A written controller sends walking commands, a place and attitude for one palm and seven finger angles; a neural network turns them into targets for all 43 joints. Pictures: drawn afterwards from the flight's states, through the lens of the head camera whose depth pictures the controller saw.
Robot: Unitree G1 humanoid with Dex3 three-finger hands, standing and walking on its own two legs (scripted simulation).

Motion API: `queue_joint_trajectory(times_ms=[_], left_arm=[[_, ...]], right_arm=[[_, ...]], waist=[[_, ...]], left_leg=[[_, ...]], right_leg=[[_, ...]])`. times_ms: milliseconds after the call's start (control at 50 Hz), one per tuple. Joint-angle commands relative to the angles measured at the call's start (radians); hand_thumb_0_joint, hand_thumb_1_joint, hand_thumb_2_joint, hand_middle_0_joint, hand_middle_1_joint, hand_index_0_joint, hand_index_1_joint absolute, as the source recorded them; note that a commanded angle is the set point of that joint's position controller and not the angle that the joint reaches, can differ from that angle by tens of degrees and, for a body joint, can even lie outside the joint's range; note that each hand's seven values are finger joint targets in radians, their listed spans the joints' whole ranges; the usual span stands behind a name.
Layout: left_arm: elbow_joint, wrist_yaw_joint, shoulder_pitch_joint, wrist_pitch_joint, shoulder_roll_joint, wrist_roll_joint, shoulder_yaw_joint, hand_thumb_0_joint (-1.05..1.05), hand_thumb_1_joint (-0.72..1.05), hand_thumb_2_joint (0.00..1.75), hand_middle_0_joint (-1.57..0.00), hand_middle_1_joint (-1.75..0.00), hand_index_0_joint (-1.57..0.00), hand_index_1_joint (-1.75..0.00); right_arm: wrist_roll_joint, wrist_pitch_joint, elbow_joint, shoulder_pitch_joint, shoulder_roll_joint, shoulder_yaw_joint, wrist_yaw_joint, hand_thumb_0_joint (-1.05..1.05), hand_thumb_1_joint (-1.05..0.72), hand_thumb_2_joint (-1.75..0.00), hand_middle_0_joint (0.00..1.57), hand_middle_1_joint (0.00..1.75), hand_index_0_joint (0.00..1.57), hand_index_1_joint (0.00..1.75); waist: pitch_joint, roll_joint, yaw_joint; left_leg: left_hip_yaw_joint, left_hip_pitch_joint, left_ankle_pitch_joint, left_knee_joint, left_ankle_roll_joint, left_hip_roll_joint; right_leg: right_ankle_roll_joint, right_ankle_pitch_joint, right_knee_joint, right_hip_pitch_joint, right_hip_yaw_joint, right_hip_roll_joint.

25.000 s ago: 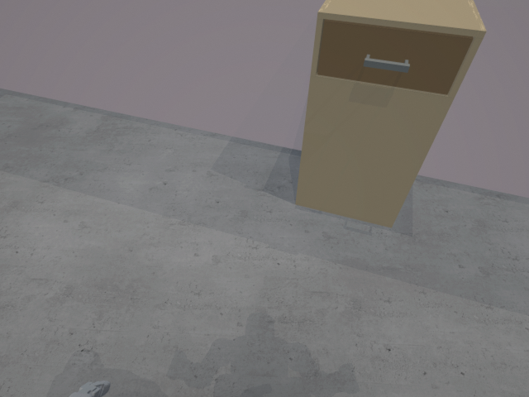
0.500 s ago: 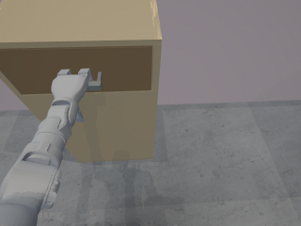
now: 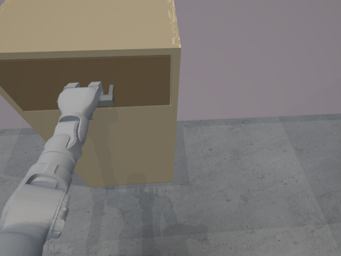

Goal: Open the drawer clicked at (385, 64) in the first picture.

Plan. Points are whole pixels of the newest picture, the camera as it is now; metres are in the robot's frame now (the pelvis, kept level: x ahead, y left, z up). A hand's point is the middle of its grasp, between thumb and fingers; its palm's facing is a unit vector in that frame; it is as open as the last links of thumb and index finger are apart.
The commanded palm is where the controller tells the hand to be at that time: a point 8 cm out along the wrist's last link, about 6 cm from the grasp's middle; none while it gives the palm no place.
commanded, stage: pull the drawer open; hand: left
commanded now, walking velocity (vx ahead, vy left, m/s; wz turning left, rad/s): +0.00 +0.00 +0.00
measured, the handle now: (87, 95) +0.51 +0.20 +0.06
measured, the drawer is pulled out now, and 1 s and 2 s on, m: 0.00 0.03 0.24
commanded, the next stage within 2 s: none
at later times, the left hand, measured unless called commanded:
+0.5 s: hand (86, 120) +0.45 +0.20 +0.03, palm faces -0.03 -0.05 -1.00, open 5.2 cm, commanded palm +0.40 +0.20 +0.09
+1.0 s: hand (85, 124) +0.43 +0.20 +0.03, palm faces -0.04 -0.04 -1.00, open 5.3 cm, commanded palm +0.39 +0.20 +0.09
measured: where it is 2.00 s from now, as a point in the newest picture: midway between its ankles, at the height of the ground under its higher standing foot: outside the picture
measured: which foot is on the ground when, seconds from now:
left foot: down 0.00-1.00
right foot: down 0.00-1.00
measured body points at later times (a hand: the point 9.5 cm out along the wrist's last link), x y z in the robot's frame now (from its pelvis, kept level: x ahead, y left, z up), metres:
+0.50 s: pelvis +0.02 +0.00 +0.00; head +0.08 -0.01 +0.45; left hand +0.44 +0.20 +0.09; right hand +0.08 -0.26 -0.13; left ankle -0.02 +0.08 -0.71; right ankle -0.02 -0.10 -0.71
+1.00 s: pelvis +0.00 -0.01 +0.00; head +0.06 -0.02 +0.45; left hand +0.43 +0.20 +0.09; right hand +0.08 -0.27 -0.13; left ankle -0.02 +0.09 -0.71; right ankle -0.02 -0.10 -0.71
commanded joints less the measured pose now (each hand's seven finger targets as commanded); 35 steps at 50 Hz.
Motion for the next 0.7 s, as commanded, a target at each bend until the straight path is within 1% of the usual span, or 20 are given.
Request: queue_joint_trajectory(times_ms=[0,20,80,120,140,200,220,240,300,320,360,380,440,480,520,560,580,600,620,680], left_arm=[[-0.213,0.046,-0.465,-0.017,0.220,-0.011,0.053,0.00,0.90,0.90,-0.40,-1.35,-0.40,-1.35],[-0.205,0.049,-0.454,-0.015,0.238,-0.010,0.070,0.00,0.90,0.90,-0.40,-1.35,-0.40,-1.35],[-0.208,0.044,-0.418,-0.016,0.188,-0.017,0.042,0.00,0.90,0.90,-0.40,-1.35,-0.40,-1.35],[-0.196,0.045,-0.370,-0.013,0.183,-0.019,0.046,0.00,0.90,0.90,-0.40,-1.35,-0.40,-1.35],[-0.223,0.042,-0.378,-0.014,0.156,-0.024,0.023,0.00,0.90,0.90,-0.40,-1.35,-0.40,-1.35],[-0.247,0.039,-0.301,-0.018,0.184,-0.029,0.060,0.00,0.90,0.90,-0.40,-1.35,-0.40,-1.35],[-0.254,0.034,-0.285,-0.014,0.143,-0.035,0.027,0.00,0.90,0.90,-0.40,-1.35,-0.40,-1.35],[-0.259,0.029,-0.263,-0.012,0.134,-0.038,0.025,0.00,0.90,0.90,-0.40,-1.35,-0.40,-1.35],[-0.324,0.024,-0.210,-0.014,0.152,-0.041,0.041,0.00,0.90,0.90,-0.40,-1.35,-0.40,-1.35],[-0.326,0.024,-0.170,-0.008,0.144,-0.042,0.042,0.00,0.90,0.90,-0.40,-1.35,-0.40,-1.35],[-0.375,0.018,-0.141,0.000,0.099,-0.049,0.006,0.00,0.90,0.90,-0.40,-1.35,-0.40,-1.35],[-0.382,0.018,-0.112,0.003,0.132,-0.048,0.038,0.00,0.90,0.90,-0.40,-1.35,-0.40,-1.35],[-0.465,0.015,-0.042,0.017,0.102,-0.052,0.017,0.00,0.90,0.90,-0.40,-1.35,-0.40,-1.35],[-0.506,0.013,0.014,0.028,0.136,-0.059,0.049,0.00,0.90,0.90,-0.40,-1.35,-0.40,-1.35],[-0.557,0.010,0.053,0.036,0.133,-0.062,0.048,0.00,0.90,0.90,-0.40,-1.35,-0.40,-1.35],[-0.503,0.021,-0.221,0.039,0.168,-0.036,0.033,0.00,0.90,0.90,-0.40,-1.35,-0.40,-1.35],[-0.496,0.025,-0.296,0.036,0.169,-0.029,0.024,0.00,0.90,0.90,-0.40,-1.35,-0.40,-1.35],[-0.480,0.031,-0.272,0.036,0.182,-0.019,0.043,0.00,0.90,0.90,-0.40,-1.35,-0.40,-1.35],[-0.426,0.034,-0.236,0.043,0.196,-0.008,0.060,0.00,0.90,0.90,-0.40,-1.35,-0.40,-1.35],[-0.437,0.032,-0.310,0.030,0.128,-0.021,0.007,0.00,0.90,0.90,-0.40,-1.35,-0.40,-1.35]], right_arm=[[-0.001,-0.019,-0.069,0.083,-0.160,-0.055,-0.010,0.00,-0.90,-0.90,0.20,0.30,0.20,0.30],[-0.001,-0.019,-0.069,0.085,-0.160,-0.055,-0.011,0.00,-0.90,-0.90,0.20,0.30,0.20,0.30],[-0.002,-0.020,-0.072,0.084,-0.157,-0.056,-0.008,0.00,-0.90,-0.90,0.20,0.30,0.20,0.30],[0.001,-0.017,-0.075,0.075,-0.157,-0.057,-0.006,0.00,-0.90,-0.90,0.20,0.30,0.20,0.30],[0.000,-0.017,-0.080,0.071,-0.157,-0.058,-0.005,0.00,-0.90,-0.90,0.20,0.30,0.20,0.30],[0.002,-0.012,-0.089,0.064,-0.157,-0.059,-0.001,0.00,-0.90,-0.90,0.20,0.30,0.20,0.30],[0.002,-0.011,-0.094,0.054,-0.155,-0.058,0.000,0.00,-0.90,-0.90,0.20,0.30,0.20,0.30],[0.005,-0.009,-0.094,0.053,-0.153,-0.059,0.001,0.00,-0.90,-0.90,0.20,0.30,0.20,0.30],[0.005,-0.005,-0.105,0.036,-0.154,-0.059,0.005,0.00,-0.90,-0.90,0.20,0.30,0.20,0.30],[0.006,-0.003,-0.108,0.034,-0.153,-0.061,0.006,0.00,-0.90,-0.90,0.20,0.30,0.20,0.30],[0.008,-0.001,-0.117,0.016,-0.151,-0.061,0.010,0.00,-0.90,-0.90,0.20,0.30,0.20,0.30],[0.009,0.000,-0.117,0.011,-0.153,-0.062,0.011,0.00,-0.90,-0.90,0.20,0.30,0.20,0.30],[0.011,0.003,-0.131,-0.012,-0.148,-0.061,0.016,0.00,-0.90,-0.90,0.20,0.30,0.20,0.30],[0.011,0.005,-0.140,-0.028,-0.152,-0.060,0.018,0.00,-0.90,-0.90,0.20,0.30,0.20,0.30],[0.012,0.005,-0.147,-0.043,-0.148,-0.058,0.018,0.00,-0.90,-0.90,0.20,0.30,0.20,0.30],[0.012,0.008,-0.101,-0.023,-0.154,-0.053,0.007,0.00,-0.90,-0.90,0.20,0.30,0.20,0.30],[0.009,0.005,-0.095,-0.015,-0.152,-0.054,0.003,0.00,-0.90,-0.90,0.20,0.30,0.20,0.30],[0.008,0.001,-0.095,-0.016,-0.147,-0.057,0.001,0.00,-0.90,-0.90,0.20,0.30,0.20,0.30],[0.008,0.003,-0.089,-0.014,-0.146,-0.055,-0.002,0.00,-0.90,-0.90,0.20,0.30,0.20,0.30],[0.002,-0.002,-0.084,-0.012,-0.138,-0.058,0.000,0.00,-0.90,-0.90,0.20,0.30,0.20,0.30]], waist=[[-0.376,0.029,-0.008],[-0.379,0.020,-0.002],[-0.403,0.008,0.001],[-0.381,0.003,0.012],[-0.383,0.004,0.007],[-0.418,-0.002,0.036],[-0.399,-0.005,0.029],[-0.391,-0.025,0.032],[-0.409,0.004,0.050],[-0.393,-0.020,0.051],[-0.375,-0.012,0.048],[-0.381,-0.030,0.058],[-0.382,-0.012,0.067],[-0.393,-0.016,0.082],[-0.381,-0.024,0.086],[-0.311,-0.037,0.017],[-0.293,-0.028,0.005],[-0.325,0.001,0.023],[-0.324,-0.012,0.031],[-0.371,0.027,0.020]], left_leg=[[-0.033,0.307,0.446,-0.032,-0.005,0.006],[-0.033,0.298,0.448,-0.030,-0.004,0.003],[-0.036,0.309,0.493,-0.026,-0.008,0.004],[-0.033,0.308,0.481,-0.028,-0.008,0.006],[-0.034,0.315,0.482,-0.030,-0.008,0.007],[-0.035,0.331,0.545,-0.028,-0.008,0.009],[-0.033,0.332,0.550,-0.030,-0.008,0.009],[-0.032,0.330,0.554,-0.032,-0.007,0.011],[-0.032,0.350,0.607,-0.033,-0.006,0.013],[-0.033,0.350,0.618,-0.034,-0.005,0.014],[-0.032,0.358,0.627,-0.038,-0.006,0.016],[-0.033,0.359,0.649,-0.039,-0.006,0.019],[-0.036,0.393,0.709,-0.039,-0.008,0.021],[-0.036,0.396,0.734,-0.044,-0.010,0.021],[-0.032,0.393,0.735,-0.047,-0.006,0.017],[-0.039,0.376,0.654,-0.043,-0.007,0.016],[-0.040,0.367,0.633,-0.042,-0.008,0.014],[-0.040,0.389,0.638,-0.041,-0.008,0.012],[-0.042,0.389,0.644,-0.039,-0.011,0.009],[-0.043,0.433,0.683,-0.024,-0.018,0.011]], right_leg=[[-0.006,0.368,-0.063,0.123,0.007,-0.002],[-0.007,0.377,-0.061,0.132,0.008,-0.002],[-0.008,0.403,-0.055,0.143,0.002,-0.002],[-0.007,0.391,-0.056,0.135,0.001,0.001],[-0.006,0.391,-0.059,0.133,0.000,-0.001],[-0.007,0.437,-0.051,0.173,0.005,0.000],[-0.005,0.442,-0.056,0.168,0.001,0.000],[-0.004,0.446,-0.058,0.174,0.001,0.000],[-0.005,0.484,-0.057,0.198,0.009,-0.002],[-0.004,0.490,-0.058,0.202,0.003,-0.001],[-0.003,0.492,-0.065,0.199,0.003,-0.002],[-0.005,0.502,-0.067,0.218,0.007,-0.004],[-0.002,0.537,-0.064,0.220,0.004,-0.005],[-0.004,0.560,-0.066,0.256,0.010,-0.008],[0.000,0.592,-0.066,0.274,0.013,-0.010],[0.004,0.541,-0.072,0.199,0.006,-0.011],[0.002,0.510,-0.072,0.181,0.005,-0.012],[-0.001,0.497,-0.069,0.180,0.007,-0.010],[-0.004,0.493,-0.063,0.182,0.003,-0.007],[-0.005,0.491,-0.059,0.156,0.000,-0.010]])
